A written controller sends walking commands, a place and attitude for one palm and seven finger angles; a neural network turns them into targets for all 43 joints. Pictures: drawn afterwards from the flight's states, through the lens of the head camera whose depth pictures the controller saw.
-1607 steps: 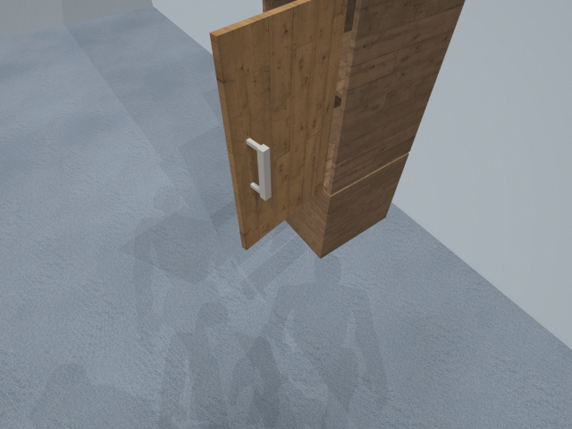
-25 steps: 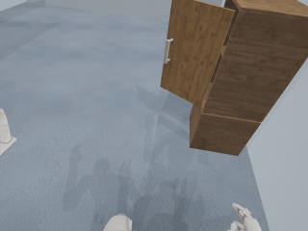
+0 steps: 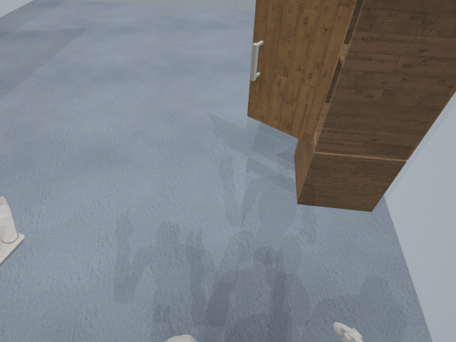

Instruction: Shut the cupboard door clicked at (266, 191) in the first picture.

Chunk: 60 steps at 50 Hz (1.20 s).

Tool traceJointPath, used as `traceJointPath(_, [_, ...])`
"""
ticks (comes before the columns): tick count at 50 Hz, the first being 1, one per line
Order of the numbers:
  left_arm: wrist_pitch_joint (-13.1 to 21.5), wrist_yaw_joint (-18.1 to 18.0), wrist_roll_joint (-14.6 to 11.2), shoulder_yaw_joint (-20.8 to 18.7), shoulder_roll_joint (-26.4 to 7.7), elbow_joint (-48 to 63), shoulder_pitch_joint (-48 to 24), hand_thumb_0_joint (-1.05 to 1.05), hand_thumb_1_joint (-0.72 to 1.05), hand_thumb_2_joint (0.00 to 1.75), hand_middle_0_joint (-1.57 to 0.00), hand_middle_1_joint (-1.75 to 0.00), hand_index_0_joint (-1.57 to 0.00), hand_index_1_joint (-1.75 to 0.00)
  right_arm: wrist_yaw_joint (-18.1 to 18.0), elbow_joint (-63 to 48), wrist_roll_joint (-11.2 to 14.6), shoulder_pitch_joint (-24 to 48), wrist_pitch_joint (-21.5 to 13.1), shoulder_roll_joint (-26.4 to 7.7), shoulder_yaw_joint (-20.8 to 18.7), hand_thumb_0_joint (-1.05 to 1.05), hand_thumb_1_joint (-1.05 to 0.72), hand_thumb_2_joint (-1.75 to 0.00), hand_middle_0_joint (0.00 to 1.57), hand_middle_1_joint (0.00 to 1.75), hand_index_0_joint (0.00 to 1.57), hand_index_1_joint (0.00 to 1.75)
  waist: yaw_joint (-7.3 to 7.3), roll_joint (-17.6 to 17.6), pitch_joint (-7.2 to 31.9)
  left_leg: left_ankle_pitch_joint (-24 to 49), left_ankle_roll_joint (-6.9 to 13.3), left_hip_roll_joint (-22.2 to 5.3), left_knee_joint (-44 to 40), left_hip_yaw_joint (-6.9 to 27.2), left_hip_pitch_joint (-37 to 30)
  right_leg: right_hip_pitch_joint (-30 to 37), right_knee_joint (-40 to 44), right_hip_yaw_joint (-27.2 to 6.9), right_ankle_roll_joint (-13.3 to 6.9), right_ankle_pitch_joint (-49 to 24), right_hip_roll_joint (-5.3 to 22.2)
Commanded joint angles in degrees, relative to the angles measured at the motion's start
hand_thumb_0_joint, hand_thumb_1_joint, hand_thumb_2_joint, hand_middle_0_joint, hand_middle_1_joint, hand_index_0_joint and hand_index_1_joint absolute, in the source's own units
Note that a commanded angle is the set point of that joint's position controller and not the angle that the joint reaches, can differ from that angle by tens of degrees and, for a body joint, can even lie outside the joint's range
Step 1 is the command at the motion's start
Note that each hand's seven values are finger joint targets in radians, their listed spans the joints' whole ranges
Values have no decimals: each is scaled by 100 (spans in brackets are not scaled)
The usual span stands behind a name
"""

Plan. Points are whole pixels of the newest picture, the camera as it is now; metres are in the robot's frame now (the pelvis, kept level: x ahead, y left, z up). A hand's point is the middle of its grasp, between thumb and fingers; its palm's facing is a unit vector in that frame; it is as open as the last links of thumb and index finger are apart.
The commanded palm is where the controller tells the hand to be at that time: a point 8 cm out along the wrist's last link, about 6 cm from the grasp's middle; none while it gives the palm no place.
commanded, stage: let the arm hang, fingers relaxed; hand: left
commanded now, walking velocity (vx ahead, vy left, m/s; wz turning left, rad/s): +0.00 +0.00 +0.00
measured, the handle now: (256, 61) +1.12 -0.03 -0.03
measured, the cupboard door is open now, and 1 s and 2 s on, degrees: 60 60 60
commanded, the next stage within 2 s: look to check the result in 1.12 s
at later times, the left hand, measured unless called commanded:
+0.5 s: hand out of the picture +0.02 +0.20 -0.16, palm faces +0.04 -0.97 -0.22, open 7.0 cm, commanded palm none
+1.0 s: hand out of the picture -0.02 +0.17 -0.16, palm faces +0.04 -0.99 -0.14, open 7.4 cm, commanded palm none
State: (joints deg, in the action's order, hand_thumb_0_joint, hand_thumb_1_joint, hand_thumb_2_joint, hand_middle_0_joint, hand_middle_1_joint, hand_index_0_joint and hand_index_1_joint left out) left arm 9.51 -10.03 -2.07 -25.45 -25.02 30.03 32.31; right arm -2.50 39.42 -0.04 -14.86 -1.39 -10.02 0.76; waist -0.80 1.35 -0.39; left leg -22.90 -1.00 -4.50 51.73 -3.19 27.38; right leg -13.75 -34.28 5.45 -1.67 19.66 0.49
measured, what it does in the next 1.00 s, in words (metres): stands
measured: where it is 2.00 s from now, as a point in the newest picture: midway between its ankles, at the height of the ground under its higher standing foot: outside the picture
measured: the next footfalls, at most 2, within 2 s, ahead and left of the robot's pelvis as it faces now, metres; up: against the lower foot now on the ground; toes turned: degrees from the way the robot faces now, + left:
none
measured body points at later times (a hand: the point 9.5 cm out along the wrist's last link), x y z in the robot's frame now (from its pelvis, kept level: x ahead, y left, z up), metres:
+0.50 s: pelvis +0.01 +0.00 +0.01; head +0.02 +0.01 +0.46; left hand +0.02 +0.25 -0.14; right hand +0.05 -0.23 -0.14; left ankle +0.04 +0.12 -0.73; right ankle -0.01 -0.11 -0.73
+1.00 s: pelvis +0.00 +0.02 +0.02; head +0.01 +0.03 +0.47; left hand -0.02 +0.22 -0.15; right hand -0.03 -0.18 -0.15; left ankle +0.04 +0.12 -0.73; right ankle -0.01 -0.11 -0.73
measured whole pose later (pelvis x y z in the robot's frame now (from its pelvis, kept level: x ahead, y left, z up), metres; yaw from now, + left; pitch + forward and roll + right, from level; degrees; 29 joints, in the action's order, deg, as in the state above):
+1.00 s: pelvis +0.00 +0.02 +0.02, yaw +1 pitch -2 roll +0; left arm -0.5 -1.9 1.0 0.1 -6.0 -66.5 18.0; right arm -1.5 66.3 -0.9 -18.1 1.1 -6.3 -0.1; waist 1.0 -0.5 -2.2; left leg -9.0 1.7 -1.0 22.9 -6.6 11.6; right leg -6.2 -23.1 2.4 1.4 14.5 2.3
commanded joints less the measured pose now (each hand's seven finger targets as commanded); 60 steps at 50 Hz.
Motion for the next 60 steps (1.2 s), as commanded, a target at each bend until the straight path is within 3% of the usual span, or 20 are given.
traceJointPath(1, [-649,677,547,1824,729,-3308,-1020,0,90,90,-20,-30,-20,-30,428,13,-82,502,-582,-1075,-373,0,-90,-90,20,30,20,30,576,-422,-337,771,20,-197,-1186,-173,-386,-818,12,61,-260,-2513,1469])
traceJointPath(2, [-1023,908,369,1881,747,-3471,-724,0,90,90,-20,-30,-20,-30,408,-150,-47,60,-230,-1001,-332,0,-90,-90,20,30,20,30,442,-44,144,2463,97,-128,-1537,356,-1243,-1158,-563,-274,104,-2088,788])
traceJointPath(3, [-1123,948,319,2031,1004,-3622,-667,0,90,90,-20,-30,-20,-30,328,-247,-73,108,-154,-1228,-363,0,-90,-90,20,30,20,30,247,432,401,3598,478,-885,-1965,1160,-1158,-1176,-1204,-95,370,-970,446])
traceJointPath(4, [-1137,945,333,2108,1027,-3911,-697,0,90,90,-20,-30,-20,-30,279,-292,-159,314,-99,-1458,-378,0,-90,-90,20,30,20,30,99,367,558,3588,802,-1339,-2196,1531,-871,-957,-1415,-119,412,551,227])
traceJointPath(5, [-1117,955,349,2120,994,-4082,-968,0,90,90,-20,-30,-20,-30,237,-391,-216,414,-63,-1490,-317,0,-90,-90,20,30,20,30,96,58,399,3536,988,-1418,-2399,1868,-608,-865,-1408,-277,386,957,171])
traceJointPath(6, [-1085,974,330,2117,907,-4424,-1260,0,90,90,-20,-30,-20,-30,204,-371,-259,437,-82,-1493,-273,0,-90,-90,20,30,20,30,135,32,386,4018,1027,-1315,-2493,2059,-696,-755,-1242,-336,392,539,177])
traceJointPath(8, [-1061,946,301,2143,651,-5350,-1411,0,90,90,-20,-30,-20,-30,170,-146,-249,530,-39,-1480,-237,0,-90,-90,20,30,20,30,27,173,563,4480,846,-976,-2414,1629,-863,-119,-440,-444,387,-371,187])
traceJointPath(9, [-1034,926,301,2140,546,-5859,-1314,0,90,90,-20,-30,-20,-30,158,-33,-211,633,20,-1393,-224,0,-90,-90,20,30,20,30,-69,-201,687,3931,656,-680,-2235,1196,-788,410,106,-563,350,-1178,252])
traceJointPath(10, [-995,927,312,2183,448,-6348,-1335,0,90,90,-20,-30,-20,-30,174,102,-162,681,72,-1238,-203,0,-90,-90,20,30,20,30,-22,-603,730,2757,355,-303,-2131,692,-742,572,515,-890,218,-1681,516])
traceJointPath(11, [-949,933,313,2237,347,-6773,-1485,0,90,90,-20,-30,-20,-30,194,263,-145,684,137,-1068,-179,0,-90,-90,20,30,20,30,79,-929,582,1916,153,54,-1978,321,-1004,230,888,-1211,21,-1965,904])
traceJointPath(12, [-911,941,298,2283,319,-7106,-1686,0,90,90,-20,-30,-20,-30,205,443,-148,554,180,-919,-153,0,-90,-90,20,30,20,30,208,-888,474,1513,91,175,-2029,254,-1251,-4,1065,-1324,-138,-2046,1070])
traceJointPath(14, [-888,931,270,2361,480,-7632,-1815,0,90,90,-20,-30,-20,-30,211,838,-145,428,193,-785,-128,0,-90,-90,20,30,20,30,269,21,428,1788,107,47,-2399,312,-1687,-134,1137,-1064,-44,-1567,848])
traceJointPath(15, [-866,909,305,2287,766,-7761,-1668,0,90,90,-20,-30,-20,-30,183,949,-172,421,160,-701,-151,0,-90,-90,20,30,20,30,229,444,554,2001,153,-51,-2547,361,-1793,48,1150,-948,27,-1563,694])
traceJointPath(16, [-864,890,299,2274,804,-7878,-1578,0,90,90,-20,-30,-20,-30,170,1042,-166,374,137,-672,-168,0,-90,-90,20,30,20,30,178,743,693,2179,194,-95,-2615,409,-1807,308,1152,-853,68,-1664,640])
traceJointPath(19, [-873,873,273,2362,786,-8306,-1602,0,90,90,-20,-30,-20,-30,139,1378,-118,289,148,-694,-183,0,-90,-90,20,30,20,30,168,380,508,2307,185,-191,-2729,420,-1853,445,1373,-752,77,-1719,632])
traceJointPath(21, [-894,873,266,2399,809,-8539,-1643,0,90,90,-20,-30,-20,-30,128,1588,-104,206,168,-687,-187,0,-90,-90,20,30,20,30,171,199,200,2020,172,-211,-2919,429,-1811,350,1532,-718,90,-1360,601])
traceJointPath(27, [-914,853,258,2457,885,-9109,-1493,0,90,90,-20,-30,-20,-30,103,2085,-79,-84,188,-626,-170,0,-90,-90,20,30,20,30,167,-335,-202,1644,184,-225,-3192,379,-1850,257,1789,-709,102,-900,582])
traceJointPath(35, [-946,813,257,2470,1025,-9450,-1217,0,90,90,-20,-30,-20,-30,89,2449,-81,-373,209,-420,-159,0,-90,-90,20,30,20,30,151,-283,-546,1076,198,-155,-3387,320,-1763,60,1864,-738,97,-389,558])
traceJointPath(47, [-948,772,276,2449,1299,-9592,-944,0,90,90,-20,-30,-20,-30,43,2535,-75,-642,157,-205,-176,0,-90,-90,20,30,20,30,133,-81,-676,874,241,-139,-3498,344,-1615,31,1696,-704,116,-477,506])
traceJointPath(60, [-940,760,302,2437,1348,-9551,-883,0,90,90,-20,-30,-20,-30,40,2450,-69,-682,117,-237,-217,0,-90,-90,20,30,20,30,146,-38,-607,823,285,-198,-3588,429,-1609,78,1556,-676,154,-683,480])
